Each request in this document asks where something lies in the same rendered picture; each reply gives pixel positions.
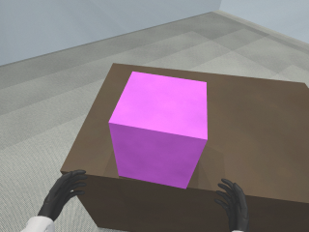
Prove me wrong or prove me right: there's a robot left hand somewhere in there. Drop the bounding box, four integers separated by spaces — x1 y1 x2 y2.
38 169 88 222

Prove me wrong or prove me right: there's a robot right hand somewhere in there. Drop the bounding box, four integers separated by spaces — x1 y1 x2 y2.
214 178 250 232

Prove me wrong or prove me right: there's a pedestal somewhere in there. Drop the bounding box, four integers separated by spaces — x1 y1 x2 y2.
60 63 309 232

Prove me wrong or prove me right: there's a carton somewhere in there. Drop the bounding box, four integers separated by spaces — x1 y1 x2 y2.
108 72 208 189

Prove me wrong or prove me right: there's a left robot forearm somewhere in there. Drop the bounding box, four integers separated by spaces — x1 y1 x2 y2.
20 216 55 232

